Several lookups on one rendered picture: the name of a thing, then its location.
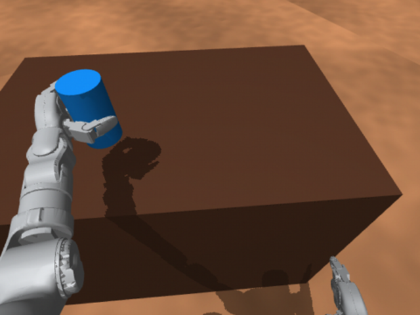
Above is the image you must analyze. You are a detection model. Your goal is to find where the left robot arm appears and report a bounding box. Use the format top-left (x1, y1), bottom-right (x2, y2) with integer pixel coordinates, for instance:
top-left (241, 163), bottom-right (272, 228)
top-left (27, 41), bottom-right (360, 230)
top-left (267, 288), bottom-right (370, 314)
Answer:
top-left (0, 127), bottom-right (84, 315)

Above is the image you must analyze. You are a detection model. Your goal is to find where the left robot hand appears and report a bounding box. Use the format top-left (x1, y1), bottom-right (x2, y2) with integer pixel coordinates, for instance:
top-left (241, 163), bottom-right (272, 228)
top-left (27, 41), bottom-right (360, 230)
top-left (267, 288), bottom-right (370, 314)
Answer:
top-left (34, 81), bottom-right (118, 144)

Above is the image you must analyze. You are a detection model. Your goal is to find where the can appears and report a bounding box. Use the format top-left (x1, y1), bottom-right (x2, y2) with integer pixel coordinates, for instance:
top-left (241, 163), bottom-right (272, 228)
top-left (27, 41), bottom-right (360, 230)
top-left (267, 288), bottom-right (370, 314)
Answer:
top-left (54, 70), bottom-right (122, 149)

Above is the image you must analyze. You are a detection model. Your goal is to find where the right robot hand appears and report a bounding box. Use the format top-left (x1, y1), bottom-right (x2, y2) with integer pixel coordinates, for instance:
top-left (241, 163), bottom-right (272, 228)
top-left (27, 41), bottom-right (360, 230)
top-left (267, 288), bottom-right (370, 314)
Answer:
top-left (325, 256), bottom-right (368, 315)

